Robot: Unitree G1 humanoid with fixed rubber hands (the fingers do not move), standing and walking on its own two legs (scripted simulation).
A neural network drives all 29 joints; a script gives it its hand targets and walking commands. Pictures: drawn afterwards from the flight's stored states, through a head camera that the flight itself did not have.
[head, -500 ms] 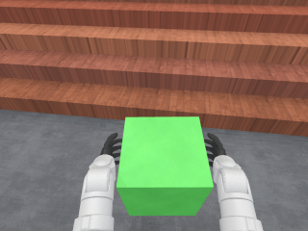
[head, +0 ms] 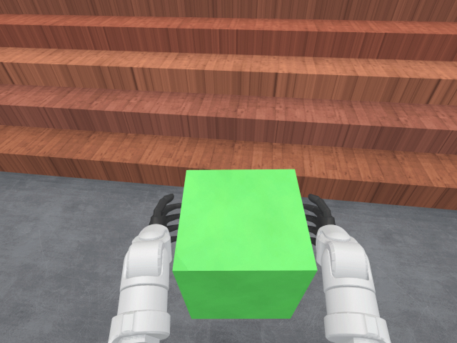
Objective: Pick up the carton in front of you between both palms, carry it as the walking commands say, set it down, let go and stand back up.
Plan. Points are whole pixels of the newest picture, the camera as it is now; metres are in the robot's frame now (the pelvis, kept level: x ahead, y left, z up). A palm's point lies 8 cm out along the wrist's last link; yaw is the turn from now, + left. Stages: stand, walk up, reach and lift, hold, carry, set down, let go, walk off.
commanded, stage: carry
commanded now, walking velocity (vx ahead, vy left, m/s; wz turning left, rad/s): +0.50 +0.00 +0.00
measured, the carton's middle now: (240, 247) +0.31 +0.00 -0.01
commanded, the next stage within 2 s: none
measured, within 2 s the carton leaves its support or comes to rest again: neither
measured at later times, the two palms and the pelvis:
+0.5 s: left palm (178, 166) +0.44 +0.13 +0.09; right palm (320, 171) +0.43 -0.16 +0.09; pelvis +0.19 -0.01 +0.00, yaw -1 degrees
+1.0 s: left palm (202, 91) +0.73 +0.11 +0.12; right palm (305, 91) +0.75 -0.19 +0.11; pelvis +0.49 -0.05 +0.00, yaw +1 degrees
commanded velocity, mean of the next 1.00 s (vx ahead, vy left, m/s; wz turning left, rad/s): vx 0.50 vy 0.00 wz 0.00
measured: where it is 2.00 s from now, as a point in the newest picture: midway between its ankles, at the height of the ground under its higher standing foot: (235, 197)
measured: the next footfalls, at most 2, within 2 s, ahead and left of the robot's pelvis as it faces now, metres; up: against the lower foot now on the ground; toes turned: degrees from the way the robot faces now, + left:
left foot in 0.32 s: +0.16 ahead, +0.10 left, +0.00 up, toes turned +9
right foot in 0.64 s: +0.42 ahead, -0.14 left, +0.00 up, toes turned -12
